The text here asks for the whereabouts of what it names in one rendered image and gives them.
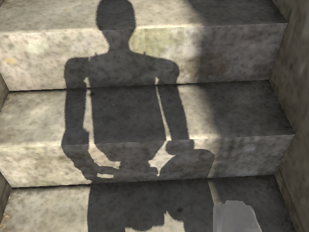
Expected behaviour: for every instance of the right robot thigh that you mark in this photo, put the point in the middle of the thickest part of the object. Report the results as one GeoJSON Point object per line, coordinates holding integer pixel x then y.
{"type": "Point", "coordinates": [234, 216]}

